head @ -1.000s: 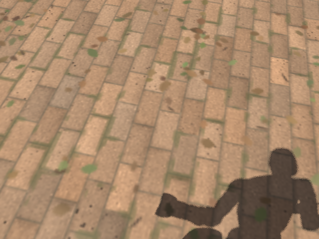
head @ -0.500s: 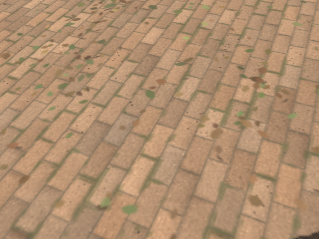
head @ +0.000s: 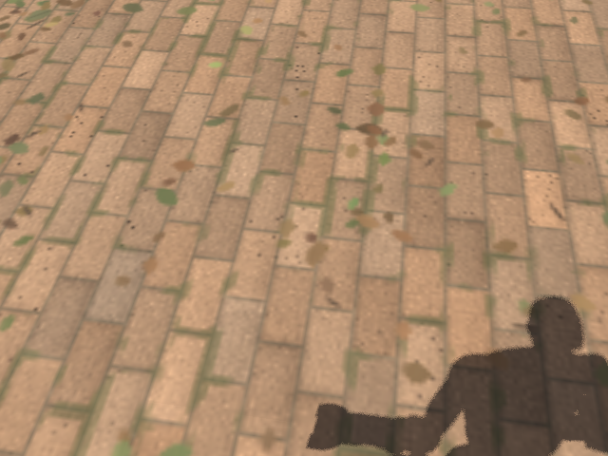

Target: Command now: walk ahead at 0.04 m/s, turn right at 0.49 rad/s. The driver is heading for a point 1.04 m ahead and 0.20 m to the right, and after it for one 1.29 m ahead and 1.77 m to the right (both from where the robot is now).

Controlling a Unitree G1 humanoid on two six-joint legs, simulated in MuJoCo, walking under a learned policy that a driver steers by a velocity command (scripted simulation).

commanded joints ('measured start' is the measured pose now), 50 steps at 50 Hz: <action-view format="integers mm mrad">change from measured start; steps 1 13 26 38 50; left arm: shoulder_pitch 20 -24 -79 -74 279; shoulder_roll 90 174 185 89 201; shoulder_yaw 29 45 54 23 46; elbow -88 -155 -179 -168 -67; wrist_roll -1 6 -15 -4 5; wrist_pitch -2 -53 -18 -52 -121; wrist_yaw -17 25 24 5 -9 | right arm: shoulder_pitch -56 -39 0 87 25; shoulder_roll -188 -121 -122 -156 -154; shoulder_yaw -51 -38 -42 -33 -12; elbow -57 -48 -46 -37 -84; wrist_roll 22 6 15 9 37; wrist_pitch -1 12 -21 -23 -84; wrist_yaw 0 -13 20 -11 33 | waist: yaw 20 -1 -15 -63 116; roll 116 -95 -146 180 -166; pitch -94 -182 -154 -49 -74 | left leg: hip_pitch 63 -375 -79 169 -651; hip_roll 309 -25 -75 206 26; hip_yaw -164 -247 -258 -457 -234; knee -60 650 39 -214 698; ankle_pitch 294 -163 -28 -236 -339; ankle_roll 182 -92 -57 186 15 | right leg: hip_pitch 85 377 283 -180 638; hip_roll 2 -132 -51 83 -317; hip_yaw -23 306 509 84 661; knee -105 -418 -336 153 -579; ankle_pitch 11 605 368 -54 -267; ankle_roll -41 -293 -235 10 -348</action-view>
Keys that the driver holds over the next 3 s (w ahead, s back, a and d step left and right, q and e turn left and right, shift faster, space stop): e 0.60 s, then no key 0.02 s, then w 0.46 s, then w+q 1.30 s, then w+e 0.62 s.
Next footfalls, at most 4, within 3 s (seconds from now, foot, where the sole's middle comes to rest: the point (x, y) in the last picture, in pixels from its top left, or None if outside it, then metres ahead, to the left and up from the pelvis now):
0.08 right None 0.08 -0.12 -0.78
0.56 left None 0.13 0.10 -0.78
0.94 right None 0.06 -0.17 -0.78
1.42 left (378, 443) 0.48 -0.11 -0.78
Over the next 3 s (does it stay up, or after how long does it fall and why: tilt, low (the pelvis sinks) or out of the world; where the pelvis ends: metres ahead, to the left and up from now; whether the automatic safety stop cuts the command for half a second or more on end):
stays up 1.15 -0.14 -0.03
